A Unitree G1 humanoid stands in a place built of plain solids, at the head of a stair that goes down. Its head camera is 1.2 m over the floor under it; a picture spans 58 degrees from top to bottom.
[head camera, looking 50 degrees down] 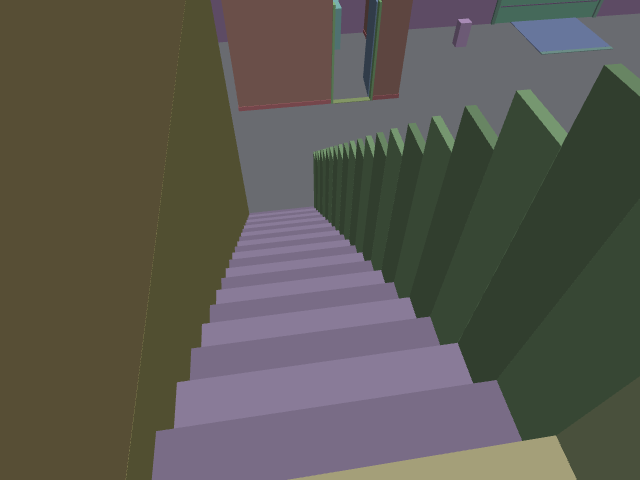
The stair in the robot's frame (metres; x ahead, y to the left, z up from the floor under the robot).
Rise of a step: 0.20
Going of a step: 0.23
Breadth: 1.10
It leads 8 degrees to the left of straight ahead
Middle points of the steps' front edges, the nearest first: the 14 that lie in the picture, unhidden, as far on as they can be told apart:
0.26 -0.07 0.00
0.49 -0.04 -0.19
0.72 -0.01 -0.39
0.95 0.03 -0.58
1.18 0.06 -0.78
1.41 0.10 -0.97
1.65 0.13 -1.17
1.88 0.17 -1.36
2.11 0.20 -1.56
2.34 0.23 -1.75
2.57 0.27 -1.95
2.80 0.30 -2.14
3.03 0.34 -2.34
3.27 0.37 -2.54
